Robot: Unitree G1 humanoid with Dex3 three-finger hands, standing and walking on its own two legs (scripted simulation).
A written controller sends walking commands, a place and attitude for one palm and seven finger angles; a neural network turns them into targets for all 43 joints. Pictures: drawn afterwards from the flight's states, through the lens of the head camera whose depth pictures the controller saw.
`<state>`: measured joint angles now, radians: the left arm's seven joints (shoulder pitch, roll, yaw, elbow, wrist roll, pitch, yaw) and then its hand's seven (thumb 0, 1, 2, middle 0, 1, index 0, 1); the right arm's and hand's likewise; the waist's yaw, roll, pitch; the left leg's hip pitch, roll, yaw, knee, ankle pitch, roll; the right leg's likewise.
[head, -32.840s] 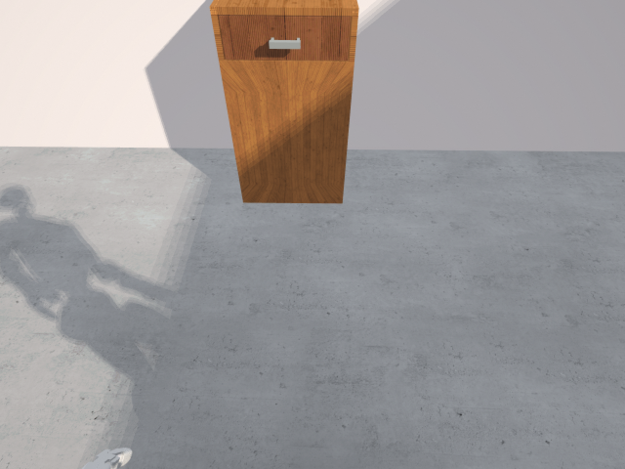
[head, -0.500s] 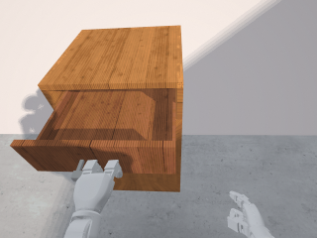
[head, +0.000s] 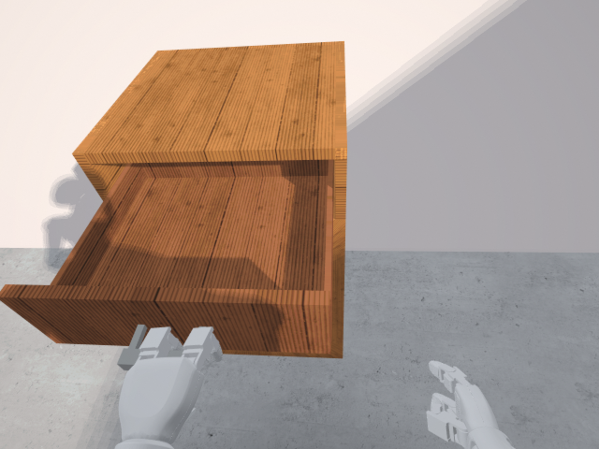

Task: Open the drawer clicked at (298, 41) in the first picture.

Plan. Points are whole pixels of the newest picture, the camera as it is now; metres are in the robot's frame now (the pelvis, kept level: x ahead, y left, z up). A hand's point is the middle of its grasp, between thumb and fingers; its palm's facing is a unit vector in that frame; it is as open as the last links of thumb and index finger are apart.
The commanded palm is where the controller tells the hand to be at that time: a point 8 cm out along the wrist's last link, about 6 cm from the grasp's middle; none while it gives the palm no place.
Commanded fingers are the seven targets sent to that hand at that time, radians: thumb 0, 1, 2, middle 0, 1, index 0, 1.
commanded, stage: pull the drawer open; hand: left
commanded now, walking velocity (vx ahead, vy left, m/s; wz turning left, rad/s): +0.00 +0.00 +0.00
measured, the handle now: (166, 346) +0.24 +0.21 +0.02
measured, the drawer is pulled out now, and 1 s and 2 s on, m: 0.28 0.30 0.28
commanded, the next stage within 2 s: open the thumb to release the handle in 0.38 s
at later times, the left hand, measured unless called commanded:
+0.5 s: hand (178, 420) +0.16 +0.17 +0.01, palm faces -0.02 -0.15 -0.99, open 5.8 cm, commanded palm +0.14 +0.19 +0.06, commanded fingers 0.00 0.76 0.84 -0.39 -1.34 -0.39 -1.34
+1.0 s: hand (179, 416) +0.16 +0.17 +0.00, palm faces +0.04 -0.13 -0.99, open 12.3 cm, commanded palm +0.13 +0.18 +0.06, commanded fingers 0.00 -0.50 0.30 -0.30 -1.20 -0.30 -1.20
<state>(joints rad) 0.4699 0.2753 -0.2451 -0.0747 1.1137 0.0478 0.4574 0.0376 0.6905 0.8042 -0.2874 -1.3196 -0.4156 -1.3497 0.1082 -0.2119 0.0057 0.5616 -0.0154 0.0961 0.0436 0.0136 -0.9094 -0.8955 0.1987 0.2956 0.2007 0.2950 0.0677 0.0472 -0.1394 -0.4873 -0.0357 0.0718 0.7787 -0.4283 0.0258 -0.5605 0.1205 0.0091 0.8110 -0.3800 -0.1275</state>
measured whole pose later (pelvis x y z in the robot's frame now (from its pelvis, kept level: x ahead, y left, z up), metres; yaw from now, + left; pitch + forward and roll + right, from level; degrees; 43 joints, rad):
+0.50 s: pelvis +0.01 +0.00 -0.01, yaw -3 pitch +11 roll +3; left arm 0.71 0.29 -0.16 -0.24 1.10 -0.05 0.49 0.04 0.71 0.75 -0.27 -1.31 -0.41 -1.33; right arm 0.11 -0.22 0.01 0.52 -0.04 0.07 0.08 0.01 -0.91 -0.90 0.20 0.30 0.20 0.29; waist 0.07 0.03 -0.17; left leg -0.57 -0.06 0.02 0.85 -0.46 0.02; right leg -0.66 0.15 0.05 0.89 -0.41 -0.13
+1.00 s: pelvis -0.02 +0.00 -0.01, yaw -2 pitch +8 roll +2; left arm 0.52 0.27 -0.24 -0.11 1.11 0.06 0.49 0.00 -0.27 0.40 -0.32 -1.22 -0.36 -1.24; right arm 0.10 -0.23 -0.01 0.54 -0.02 0.08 0.03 0.01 -0.91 -0.90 0.20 0.30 0.20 0.30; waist 0.07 0.06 -0.14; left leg -0.53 -0.07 -0.01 0.83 -0.43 0.02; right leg -0.61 0.14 0.03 0.85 -0.36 -0.13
